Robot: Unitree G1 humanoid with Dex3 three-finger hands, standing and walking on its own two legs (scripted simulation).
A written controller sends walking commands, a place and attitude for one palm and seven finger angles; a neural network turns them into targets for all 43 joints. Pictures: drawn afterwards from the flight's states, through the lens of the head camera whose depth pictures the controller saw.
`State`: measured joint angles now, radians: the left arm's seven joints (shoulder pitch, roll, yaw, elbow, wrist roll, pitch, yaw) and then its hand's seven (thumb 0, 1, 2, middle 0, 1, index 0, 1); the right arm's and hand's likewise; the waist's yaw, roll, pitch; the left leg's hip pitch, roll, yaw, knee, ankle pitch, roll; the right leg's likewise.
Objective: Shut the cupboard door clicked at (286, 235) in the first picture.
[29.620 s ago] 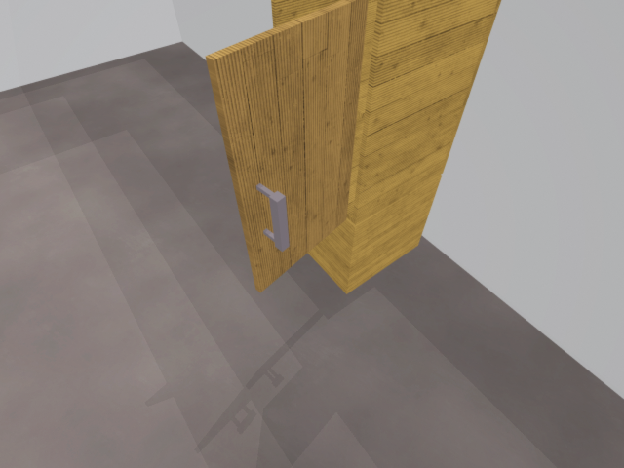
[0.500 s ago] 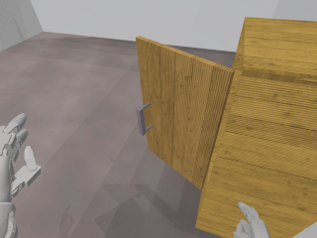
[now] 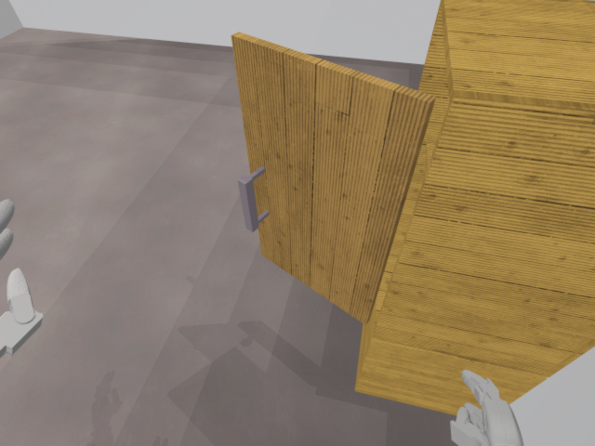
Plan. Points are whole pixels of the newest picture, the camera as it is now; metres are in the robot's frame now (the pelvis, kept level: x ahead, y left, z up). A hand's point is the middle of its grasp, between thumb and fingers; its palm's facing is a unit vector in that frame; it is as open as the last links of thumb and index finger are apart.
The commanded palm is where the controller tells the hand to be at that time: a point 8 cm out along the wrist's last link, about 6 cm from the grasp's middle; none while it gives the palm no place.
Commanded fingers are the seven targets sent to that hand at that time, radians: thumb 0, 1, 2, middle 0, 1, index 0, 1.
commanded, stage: step back with the hand held close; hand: left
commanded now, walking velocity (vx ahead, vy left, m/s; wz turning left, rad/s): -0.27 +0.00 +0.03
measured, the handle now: (255, 199) +0.61 +0.13 -0.08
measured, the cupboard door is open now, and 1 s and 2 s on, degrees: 65 65 65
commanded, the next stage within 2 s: stop stepping back and stand still in 1.76 s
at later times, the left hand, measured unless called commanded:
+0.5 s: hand (0, 376) +0.15 +0.26 +0.17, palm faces +0.49 -0.75 -0.45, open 7.5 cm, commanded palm +0.08 +0.29 +0.18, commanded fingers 0.00 0.90 0.90 -0.20 -0.30 -0.20 -0.30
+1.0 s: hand out of the picture +0.12 +0.26 +0.17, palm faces +0.53 -0.72 -0.45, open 7.4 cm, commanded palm +0.06 +0.29 +0.18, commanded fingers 0.00 0.90 0.90 -0.20 -0.30 -0.20 -0.30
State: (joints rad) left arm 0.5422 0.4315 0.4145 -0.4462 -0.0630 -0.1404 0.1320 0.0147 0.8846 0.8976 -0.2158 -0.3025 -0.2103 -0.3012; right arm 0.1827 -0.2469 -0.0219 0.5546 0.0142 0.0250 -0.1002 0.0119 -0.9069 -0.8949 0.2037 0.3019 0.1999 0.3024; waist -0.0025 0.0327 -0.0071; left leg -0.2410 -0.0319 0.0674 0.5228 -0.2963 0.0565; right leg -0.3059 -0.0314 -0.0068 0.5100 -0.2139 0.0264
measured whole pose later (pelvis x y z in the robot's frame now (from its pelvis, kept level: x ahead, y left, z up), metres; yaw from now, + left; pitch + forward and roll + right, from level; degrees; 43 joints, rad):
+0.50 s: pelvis -0.05 -0.01 -0.02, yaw +1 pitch +0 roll -1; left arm 0.49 0.40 0.45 -0.49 -0.01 -0.24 0.16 0.01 0.88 0.90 -0.21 -0.30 -0.21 -0.30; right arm 0.24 -0.23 0.00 0.57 0.00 -0.05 -0.09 0.01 -0.90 -0.89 0.21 0.30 0.20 0.30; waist 0.00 -0.01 0.00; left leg -0.40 -0.01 0.05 0.70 -0.30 0.06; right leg -0.43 -0.02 -0.03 0.62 -0.19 0.01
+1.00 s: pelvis -0.07 -0.02 -0.03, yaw +3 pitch +0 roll -1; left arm 0.47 0.41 0.50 -0.52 0.00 -0.27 0.15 0.01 0.88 0.90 -0.22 -0.30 -0.21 -0.30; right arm 0.21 -0.20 0.00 0.59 -0.01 -0.08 -0.08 0.01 -0.90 -0.89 0.21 0.30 0.20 0.30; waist 0.00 -0.03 0.01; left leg -0.48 -0.01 0.02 0.78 -0.32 0.05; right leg -0.49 0.03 0.06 0.71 -0.23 0.03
